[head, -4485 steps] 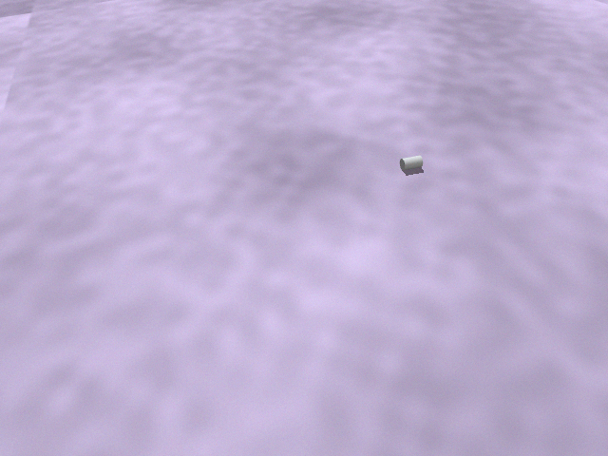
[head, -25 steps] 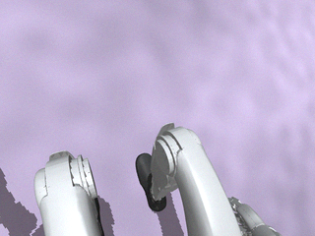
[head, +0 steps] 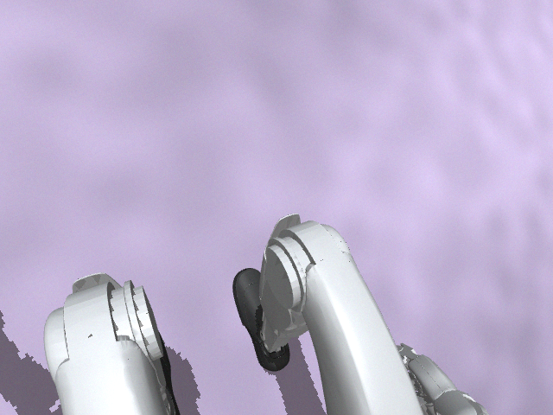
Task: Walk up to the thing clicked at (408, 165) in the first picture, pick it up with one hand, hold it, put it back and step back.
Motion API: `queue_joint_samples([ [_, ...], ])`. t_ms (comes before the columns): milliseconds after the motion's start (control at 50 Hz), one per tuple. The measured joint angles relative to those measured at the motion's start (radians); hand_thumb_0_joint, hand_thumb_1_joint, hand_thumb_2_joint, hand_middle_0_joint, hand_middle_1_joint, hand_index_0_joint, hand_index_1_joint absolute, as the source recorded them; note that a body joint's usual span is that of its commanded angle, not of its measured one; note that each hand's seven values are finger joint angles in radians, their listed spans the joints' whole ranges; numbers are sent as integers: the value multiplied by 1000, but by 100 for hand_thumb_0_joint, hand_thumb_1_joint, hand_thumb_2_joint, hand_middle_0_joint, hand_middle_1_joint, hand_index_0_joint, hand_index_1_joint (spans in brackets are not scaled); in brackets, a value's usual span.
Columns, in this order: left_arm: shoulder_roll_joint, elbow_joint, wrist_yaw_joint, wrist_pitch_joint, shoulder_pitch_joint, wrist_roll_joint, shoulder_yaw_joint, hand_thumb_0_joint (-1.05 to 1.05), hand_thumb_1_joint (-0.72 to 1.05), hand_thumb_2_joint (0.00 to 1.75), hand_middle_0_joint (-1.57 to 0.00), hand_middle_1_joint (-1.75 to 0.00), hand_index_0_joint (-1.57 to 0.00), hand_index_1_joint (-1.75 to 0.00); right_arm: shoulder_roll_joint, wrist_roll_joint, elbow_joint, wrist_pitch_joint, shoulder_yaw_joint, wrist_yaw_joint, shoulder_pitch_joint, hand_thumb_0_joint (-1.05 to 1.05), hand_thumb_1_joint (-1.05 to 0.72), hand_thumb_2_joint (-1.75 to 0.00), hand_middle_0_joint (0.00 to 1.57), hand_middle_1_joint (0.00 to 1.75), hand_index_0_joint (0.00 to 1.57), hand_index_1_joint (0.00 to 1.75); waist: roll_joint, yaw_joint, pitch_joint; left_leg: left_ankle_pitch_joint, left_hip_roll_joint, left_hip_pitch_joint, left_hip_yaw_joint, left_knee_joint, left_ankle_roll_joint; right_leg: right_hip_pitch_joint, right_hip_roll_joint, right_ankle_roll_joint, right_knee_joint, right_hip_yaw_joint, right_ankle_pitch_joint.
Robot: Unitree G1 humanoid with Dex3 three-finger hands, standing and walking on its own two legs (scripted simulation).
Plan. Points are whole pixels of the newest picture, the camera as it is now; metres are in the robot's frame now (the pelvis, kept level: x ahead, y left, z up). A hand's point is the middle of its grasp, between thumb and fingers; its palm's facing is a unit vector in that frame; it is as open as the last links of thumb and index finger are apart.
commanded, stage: go down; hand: left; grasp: from above
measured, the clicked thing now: out of the picture +0.50 +0.44 -0.30
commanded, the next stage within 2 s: withdraw in 0.42 s
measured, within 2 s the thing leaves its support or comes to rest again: neither
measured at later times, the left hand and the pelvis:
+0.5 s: hand out of the picture +0.47 +0.43 -0.09, palm faces -0.40 -0.11 -0.91, open 13.6 cm; pelvis +0.00 +0.00 +0.02, yaw +1 degrees
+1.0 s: hand out of the picture +0.49 +0.42 -0.09, palm faces -0.45 -0.12 -0.89, open 14.1 cm; pelvis +0.00 +0.00 +0.03, yaw +2 degrees
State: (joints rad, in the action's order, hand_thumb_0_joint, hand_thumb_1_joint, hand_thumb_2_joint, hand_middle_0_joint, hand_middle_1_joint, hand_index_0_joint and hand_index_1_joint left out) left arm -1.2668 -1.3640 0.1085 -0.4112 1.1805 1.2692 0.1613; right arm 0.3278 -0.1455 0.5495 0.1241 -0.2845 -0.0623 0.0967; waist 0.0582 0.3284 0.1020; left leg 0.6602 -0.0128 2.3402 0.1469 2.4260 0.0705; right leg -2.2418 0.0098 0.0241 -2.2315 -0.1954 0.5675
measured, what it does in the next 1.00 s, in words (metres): stands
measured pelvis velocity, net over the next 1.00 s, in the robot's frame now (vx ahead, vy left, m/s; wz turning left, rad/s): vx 0.00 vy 0.00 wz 0.03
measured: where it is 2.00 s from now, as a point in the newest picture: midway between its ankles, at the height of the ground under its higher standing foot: (214, 366)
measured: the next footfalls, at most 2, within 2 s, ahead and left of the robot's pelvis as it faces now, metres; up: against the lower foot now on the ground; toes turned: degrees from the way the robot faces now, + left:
none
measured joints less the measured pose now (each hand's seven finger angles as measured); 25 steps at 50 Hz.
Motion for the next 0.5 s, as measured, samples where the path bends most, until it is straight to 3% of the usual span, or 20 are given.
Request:
queue_joint_samples([
  [120, 13, 40, -52, 47, -48, -37, 9, 0, -51, 98, -9, -101, -10, -99, -5, 8, -11, 8, 20, -6, 32, 0, -90, -90, 21, 30, 20, 30, -14, -9, 11, -3, 2, 4, -6, -12, 5, -4, 1, 4, 11, 6, -2],
  [220, 44, 101, -96, 23, -112, -73, 40, 0, -47, 94, -10, -102, -12, -99, -3, 12, -8, 11, 25, -5, 49, 0, -90, -90, 21, 30, 21, 30, -13, -26, 11, -2, -1, -12, -2, -24, 2, 14, 1, 2, 25, 3, 0],
  [320, 72, 155, -91, -11, -148, -80, 57, 0, -44, 91, -9, -106, -13, -101, 1, 13, 1, 14, 42, -4, 57, 0, -90, -89, 21, 30, 21, 30, -11, -43, -18, 1, -8, -19, 5, -32, -5, 23, -4, -4, 32, -3, 6],
  [500, 100, 127, -62, 15, -134, -71, 3, 0, -42, 88, -7, -111, -13, -104, -3, 19, 22, 10, 76, -12, 17, 0, -90, -89, 21, 30, 20, 30, -22, -53, -66, 1, -8, -46, -13, -62, 0, 44, -6, -2, 50, 14, 11],
])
